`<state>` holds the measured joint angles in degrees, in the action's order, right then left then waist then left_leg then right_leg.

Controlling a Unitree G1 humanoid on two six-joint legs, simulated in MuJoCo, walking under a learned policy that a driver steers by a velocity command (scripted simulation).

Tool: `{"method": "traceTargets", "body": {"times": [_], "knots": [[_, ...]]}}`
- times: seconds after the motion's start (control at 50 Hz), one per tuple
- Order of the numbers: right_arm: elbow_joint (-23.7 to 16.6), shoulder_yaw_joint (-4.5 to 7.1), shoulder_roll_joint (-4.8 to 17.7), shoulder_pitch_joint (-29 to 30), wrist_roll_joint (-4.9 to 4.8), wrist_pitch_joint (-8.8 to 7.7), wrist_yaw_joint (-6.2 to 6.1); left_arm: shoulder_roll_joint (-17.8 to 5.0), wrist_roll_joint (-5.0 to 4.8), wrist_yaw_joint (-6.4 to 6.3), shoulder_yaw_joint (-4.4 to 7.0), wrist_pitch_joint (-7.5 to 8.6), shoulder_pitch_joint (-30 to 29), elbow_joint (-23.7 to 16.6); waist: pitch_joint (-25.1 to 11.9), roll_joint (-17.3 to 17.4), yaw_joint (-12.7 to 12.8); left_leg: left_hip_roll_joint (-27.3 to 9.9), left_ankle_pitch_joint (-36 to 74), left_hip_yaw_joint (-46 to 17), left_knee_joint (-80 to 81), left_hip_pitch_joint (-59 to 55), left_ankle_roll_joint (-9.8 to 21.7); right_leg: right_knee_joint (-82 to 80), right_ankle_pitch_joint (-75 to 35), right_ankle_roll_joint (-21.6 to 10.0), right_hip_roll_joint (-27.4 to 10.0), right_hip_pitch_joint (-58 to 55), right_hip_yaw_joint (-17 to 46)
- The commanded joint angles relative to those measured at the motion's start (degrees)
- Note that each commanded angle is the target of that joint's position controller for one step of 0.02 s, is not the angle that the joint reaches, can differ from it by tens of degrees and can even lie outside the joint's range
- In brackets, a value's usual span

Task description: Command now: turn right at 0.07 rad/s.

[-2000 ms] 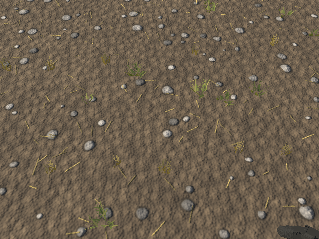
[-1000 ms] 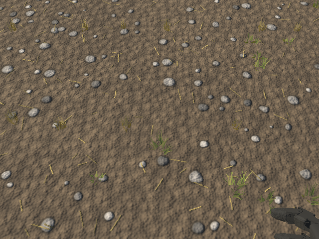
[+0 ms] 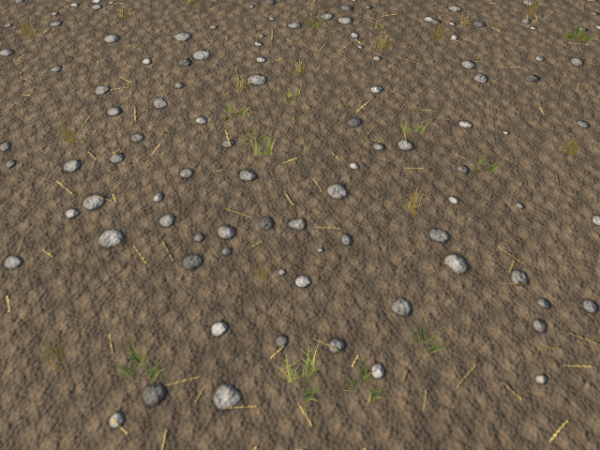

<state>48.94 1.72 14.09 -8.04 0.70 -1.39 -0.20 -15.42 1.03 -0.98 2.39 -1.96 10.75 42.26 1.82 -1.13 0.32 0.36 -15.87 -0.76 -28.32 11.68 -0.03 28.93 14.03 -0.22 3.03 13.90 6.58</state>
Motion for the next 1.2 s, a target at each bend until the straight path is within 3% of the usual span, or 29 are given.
{"method": "traceTargets", "body": {"times": [0.02, 0.14, 0.54, 0.58, 0.6, 0.64, 0.66, 0.7, 0.74, 0.76, 0.8, 0.82, 0.84, 0.86, 0.88, 0.9, 0.92, 0.94, 0.98, 1.06, 1.16, 1.2], "knots": [[-2.71, 1.45, 7.97, 1.62, -0.21, -0.56, -0.54, -5.99, -0.12, -0.22, 1.80, 1.10, -1.00, -2.87, -3.07, 2.49, -0.48, -5.12, 6.13, -5.02, 5.48, 0.14, 2.47, -2.83, -9.93, -1.08, -3.53, -2.04, 3.02], [-0.86, 0.86, 7.30, 1.59, -0.23, -0.06, -0.45, -5.70, -0.21, -0.57, 1.84, 1.54, 0.10, -0.60, -2.63, 0.17, -0.78, -3.80, 5.90, -3.76, 4.73, -0.28, 2.10, -3.66, -10.78, -0.80, -3.84, -2.46, 3.47], [7.53, -0.11, 7.26, -0.70, -0.43, -0.06, -0.79, -5.09, -0.63, -1.48, 1.41, 1.71, 0.84, 8.85, -0.94, 1.20, -0.78, -2.42, 5.36, -3.05, 6.97, 0.15, 1.86, -5.05, -11.01, -0.25, -3.40, -4.76, 1.91], [8.55, 0.09, 7.89, -2.22, -0.79, 0.20, -1.07, -4.38, -0.93, -1.60, 1.26, 1.58, 1.69, 10.29, -1.14, 2.88, -0.97, -2.01, -9.72, -3.62, 8.62, 0.41, 3.02, -3.29, 3.34, -0.53, -0.85, -3.35, -0.85], [8.52, 0.61, 9.44, -2.64, -1.20, 0.37, -1.31, -4.53, -1.23, -1.62, 1.35, 1.74, 1.39, 10.35, 0.73, 4.98, -1.33, -3.38, -19.56, -6.38, 10.17, 1.17, 4.85, -0.59, 12.40, -0.82, 0.67, 0.45, -2.70], [9.02, 1.54, 12.32, -6.09, -1.65, -0.02, -1.66, -3.89, -1.75, -1.20, 1.11, 3.22, -1.50, 9.06, 4.73, 10.15, -2.79, -12.87, -32.61, -19.76, 17.81, 0.10, 10.71, 8.35, 13.51, -0.89, 0.76, 9.52, -5.94], [9.16, 2.13, 13.61, -6.55, -1.75, -0.50, -1.81, -3.52, -2.07, -0.84, 0.95, 4.22, -3.11, 8.32, 7.06, 11.26, -3.04, -17.87, -32.37, -25.85, 20.49, 1.40, 13.58, 12.76, 10.61, -1.00, -1.97, 11.67, -5.67], [8.51, 2.27, 12.66, -6.16, -1.53, -1.50, -1.70, -4.20, -2.45, 0.01, 1.24, 5.60, -3.23, 8.45, 7.38, 9.70, -2.62, -19.84, -25.38, -27.07, 20.89, -0.85, 14.71, 16.94, 12.73, -1.68, -5.11, 15.40, -4.33], [7.33, 2.33, 12.15, -4.12, -2.47, -1.71, -1.32, -3.82, -2.77, 0.76, 1.19, 6.52, -2.12, 9.01, 5.97, 8.62, -1.07, -16.97, -18.62, -20.79, 19.56, -1.26, 12.27, 9.26, 12.40, -2.53, -5.93, 11.17, -5.56], [6.67, 2.38, 12.28, -2.14, -2.97, -1.54, -1.15, -3.36, -2.68, 0.96, 1.27, 6.85, 0.02, 10.27, 4.78, 8.17, 0.66, -13.84, -14.95, -15.61, 18.01, 2.39, 10.63, 2.52, 7.11, -2.67, -4.56, 3.10, -7.88], [6.27, 1.96, 10.88, -2.38, -2.66, -1.16, -0.86, -3.76, -2.40, 0.98, 2.20, 6.69, 8.30, 14.66, 1.10, 5.93, 3.66, -8.66, -9.82, -9.00, 10.74, 9.42, 8.47, -2.94, -1.76, -1.59, -0.79, -12.79, -10.59], [5.73, 0.99, 7.90, -1.69, -2.13, -1.48, -0.54, -5.13, -2.48, 0.78, 2.73, 6.57, 13.38, 15.87, -0.51, 0.52, 5.65, -5.28, -5.81, -4.68, 0.35, 14.23, 6.23, -6.33, 1.62, -3.00, -5.38, -19.22, -3.07], [3.96, -0.27, 3.46, -1.47, -0.93, -2.21, -0.14, -10.14, -2.46, 0.32, 3.62, 6.47, 19.44, 16.31, -3.92, -14.44, 6.55, 0.31, -9.76, 2.44, -19.83, 23.54, 2.11, -14.28, 7.81, -8.45, -17.90, -26.27, 17.49], [2.16, 0.41, 5.54, -0.28, -2.44, -3.14, -0.19, -11.99, -1.54, 1.30, 3.53, 7.24, 20.91, 16.99, -2.40, -16.15, 6.20, 2.22, -17.74, -1.32, -31.45, 31.42, 2.29, -19.99, 18.15, -15.90, -25.38, -24.02, 34.36], [1.94, 0.99, 8.35, 0.25, -3.65, -3.86, 0.00, -8.61, -1.59, 1.61, 2.42, 8.15, 15.36, 15.38, 2.93, -7.83, 3.78, -2.24, -13.98, -4.33, -37.34, 36.19, 3.48, -20.30, 21.70, -15.82, -25.03, -21.35, 31.51], [2.39, 1.14, 8.73, -0.02, -3.91, -4.43, 0.45, -6.37, -1.44, 1.82, 1.68, 8.72, 12.10, 14.20, 4.69, -5.57, 2.64, -4.37, -7.63, -4.54, -38.01, 37.27, 4.53, -20.52, 18.63, -13.53, -22.10, -20.10, 25.08], [3.17, 1.34, 8.45, -0.83, -3.38, -4.68, 0.60, -6.24, -1.37, 1.95, 1.40, 8.82, 9.82, 13.33, 4.43, -3.98, 1.66, -5.69, -2.91, -4.06, -36.72, 36.71, 4.75, -20.84, 12.27, -11.38, -20.02, -19.68, 19.12], [3.23, 1.66, 8.71, -0.31, -2.82, -4.67, 0.86, -5.59, -1.30, 1.89, 1.09, 8.66, 9.15, 13.14, 4.72, -3.62, 1.42, -6.71, 0.71, -4.09, -34.29, 36.13, 4.46, -21.11, 3.87, -9.74, -18.68, -19.32, 13.78], [3.39, 1.51, 6.49, -0.15, -2.53, -4.12, 1.76, -4.14, -0.62, 1.43, 0.51, 8.12, 11.52, 13.92, 3.11, -4.59, 1.69, -6.76, 5.52, -2.72, -32.00, 33.46, 3.42, -21.03, -9.16, -8.15, -15.93, -18.55, 4.96], [-0.22, 0.60, 3.51, 6.31, -2.30, -3.19, 2.01, -5.83, -0.05, 0.25, 0.62, 7.79, 12.53, 14.24, 4.74, -2.46, 2.69, -4.46, 13.35, -1.74, -20.14, 31.70, 1.34, -23.18, -16.65, -8.35, -14.46, -13.52, -4.20], [-4.92, -0.40, 2.67, 14.31, -2.11, -3.12, 3.24, -6.82, -0.99, -0.37, 0.77, 7.90, 14.94, 15.04, 7.04, -2.11, 3.98, -3.15, 20.03, 2.99, -7.35, 25.55, 2.83, -24.94, -19.70, -7.88, -15.92, -13.02, -10.77], [-6.29, -0.05, 3.69, 14.59, -2.21, -3.33, 4.02, -7.51, -1.25, -0.42, 1.06, 7.30, 14.24, 14.77, 6.14, -2.42, 2.54, -2.06, 17.05, 3.96, -5.25, 24.62, 4.84, -21.13, -30.65, -7.04, -17.22, -17.83, -12.66]]}}
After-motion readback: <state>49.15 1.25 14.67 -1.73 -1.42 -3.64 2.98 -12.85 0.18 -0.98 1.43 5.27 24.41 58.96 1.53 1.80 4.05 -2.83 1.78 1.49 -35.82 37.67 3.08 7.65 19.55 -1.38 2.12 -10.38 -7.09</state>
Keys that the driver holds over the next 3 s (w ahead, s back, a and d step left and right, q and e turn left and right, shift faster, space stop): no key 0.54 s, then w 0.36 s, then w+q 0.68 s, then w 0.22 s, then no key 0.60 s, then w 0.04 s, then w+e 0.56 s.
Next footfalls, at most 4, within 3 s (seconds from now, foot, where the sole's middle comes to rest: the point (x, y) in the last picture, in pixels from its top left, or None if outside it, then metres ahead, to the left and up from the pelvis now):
1.30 left None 0.44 0.11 -0.77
1.78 right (304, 342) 0.77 0.01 -0.77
2.18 left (200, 337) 0.78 0.27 -0.77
2.78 right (296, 301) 0.89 0.03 -0.77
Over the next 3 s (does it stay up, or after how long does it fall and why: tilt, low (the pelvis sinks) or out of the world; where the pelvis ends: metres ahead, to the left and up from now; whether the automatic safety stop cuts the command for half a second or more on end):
stays up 0.89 0.11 0.02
